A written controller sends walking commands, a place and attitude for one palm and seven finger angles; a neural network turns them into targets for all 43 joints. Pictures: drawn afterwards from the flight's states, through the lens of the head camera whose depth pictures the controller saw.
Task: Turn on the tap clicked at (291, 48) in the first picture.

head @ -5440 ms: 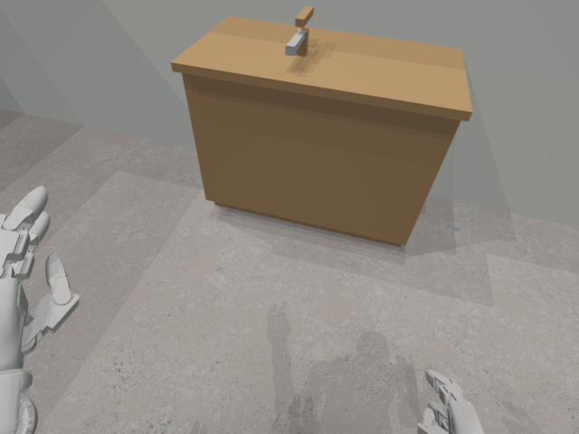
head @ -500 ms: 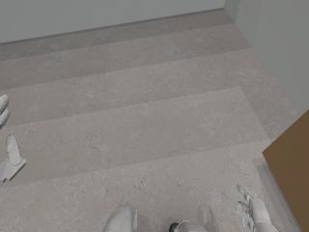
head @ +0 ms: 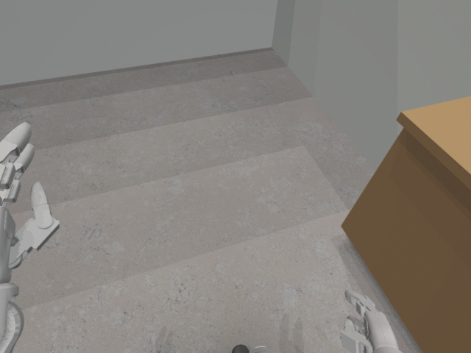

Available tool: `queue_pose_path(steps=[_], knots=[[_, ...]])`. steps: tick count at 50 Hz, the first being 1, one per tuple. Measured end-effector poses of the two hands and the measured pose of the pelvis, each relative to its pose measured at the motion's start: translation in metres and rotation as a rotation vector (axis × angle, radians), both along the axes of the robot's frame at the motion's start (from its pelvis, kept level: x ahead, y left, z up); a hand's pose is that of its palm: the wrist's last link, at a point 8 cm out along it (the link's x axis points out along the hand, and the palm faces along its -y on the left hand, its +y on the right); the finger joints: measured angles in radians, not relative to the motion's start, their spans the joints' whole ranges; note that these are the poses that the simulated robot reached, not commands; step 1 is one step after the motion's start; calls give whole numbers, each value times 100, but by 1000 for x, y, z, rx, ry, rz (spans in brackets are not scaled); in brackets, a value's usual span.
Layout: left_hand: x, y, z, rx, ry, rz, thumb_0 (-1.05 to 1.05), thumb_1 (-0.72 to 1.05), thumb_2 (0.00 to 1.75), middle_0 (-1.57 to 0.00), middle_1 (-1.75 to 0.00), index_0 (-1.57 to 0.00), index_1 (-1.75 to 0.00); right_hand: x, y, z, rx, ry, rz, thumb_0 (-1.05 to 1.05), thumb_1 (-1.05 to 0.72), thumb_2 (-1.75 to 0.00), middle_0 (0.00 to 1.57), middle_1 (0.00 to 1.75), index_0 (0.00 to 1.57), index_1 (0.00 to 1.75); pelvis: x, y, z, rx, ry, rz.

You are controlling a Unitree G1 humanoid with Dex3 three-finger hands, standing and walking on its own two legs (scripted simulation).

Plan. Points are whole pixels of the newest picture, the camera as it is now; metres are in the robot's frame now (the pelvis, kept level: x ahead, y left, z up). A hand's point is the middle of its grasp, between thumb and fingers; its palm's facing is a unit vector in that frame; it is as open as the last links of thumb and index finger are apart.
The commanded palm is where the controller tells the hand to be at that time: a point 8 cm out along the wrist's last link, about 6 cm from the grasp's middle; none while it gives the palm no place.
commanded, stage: turn to face it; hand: left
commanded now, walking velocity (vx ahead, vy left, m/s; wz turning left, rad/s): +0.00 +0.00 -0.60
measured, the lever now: out of the picture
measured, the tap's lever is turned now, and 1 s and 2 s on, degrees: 0 0 0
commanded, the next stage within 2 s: none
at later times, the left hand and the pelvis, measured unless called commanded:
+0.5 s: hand (206, 221) +0.24 +0.07 +0.18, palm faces -0.05 -0.82 -0.57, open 7.4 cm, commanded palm +0.20 +0.15 +0.18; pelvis -0.05 -0.05 +0.00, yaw -21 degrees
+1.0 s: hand (307, 266) +0.20 -0.05 +0.18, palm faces -0.21 -0.84 -0.51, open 7.4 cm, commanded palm +0.18 +0.05 +0.18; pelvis -0.12 -0.07 -0.02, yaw -39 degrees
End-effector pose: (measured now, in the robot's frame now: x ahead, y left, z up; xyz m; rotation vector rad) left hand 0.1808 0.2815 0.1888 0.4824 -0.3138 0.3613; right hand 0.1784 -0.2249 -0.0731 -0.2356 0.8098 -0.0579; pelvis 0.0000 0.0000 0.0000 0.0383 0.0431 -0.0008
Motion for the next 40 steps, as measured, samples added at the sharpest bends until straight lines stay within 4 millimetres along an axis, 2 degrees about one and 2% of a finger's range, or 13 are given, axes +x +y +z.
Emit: queue_pose_path(steps=[5,8,11,16,20,23,26,30,35,38,40], knots=[[2,-11,9,43,6,-63,2,89,90,-21,-30,-21,-30,-39,3,-3,63,-8,-87,1,-90,-90,20,30,20,30,-10,-1,2,-36,-39,-87],[10,-29,14,36,4,-108,2,89,90,-21,-30,-21,-30,-62,0,-8,96,10,-138,1,-90,-90,20,30,20,30,-12,-5,5,-71,-43,-140],[26,-53,12,56,14,-165,1,89,90,-20,-30,-20,-30,-85,-12,-15,116,27,-187,1,-90,-90,20,30,20,30,-16,-17,4,-83,-40,-187],[53,-108,-2,110,31,-271,1,89,90,-20,-30,-20,-30,-119,-54,-36,123,32,-269,1,-90,-90,20,30,20,30,-29,-47,-12,-91,-36,-241],[55,-147,-4,116,59,-391,1,89,90,-21,-30,-21,-30,-149,-94,-38,68,76,-367,1,-90,-90,20,30,20,30,-44,-53,-10,-65,-32,-292],[49,-162,4,158,81,-466,1,89,90,-21,-30,-21,-30,-168,-116,-27,21,82,-446,1,-90,-90,20,30,20,30,-50,-55,-6,-43,-24,-342],[42,-165,17,205,59,-505,1,88,90,-21,-30,-22,-30,-183,-129,-16,-19,76,-497,1,-91,-90,19,30,20,30,-53,-54,-3,-33,-18,-380],[39,-157,27,208,-8,-504,1,88,90,-22,-30,-22,-30,-196,-131,-8,-53,49,-534,1,-91,-90,19,30,20,30,-54,-48,-5,-36,-14,-426],[42,-143,11,117,-39,-462,1,89,90,-21,-30,-21,-30,-206,-113,-4,-49,-11,-573,1,-91,-90,19,30,20,30,-59,-41,-10,-30,-44,-496],[44,-149,-3,39,4,-448,1,89,90,-21,-30,-21,-30,-212,-97,-4,3,-45,-577,1,-91,-90,19,30,20,30,-66,-42,-6,-51,-54,-530],[42,-164,-7,-14,23,-470,1,89,90,-20,-30,-21,-30,-217,-87,-7,44,-59,-573,1,-90,-90,19,30,20,30,-72,-43,-4,-64,-57,-559]])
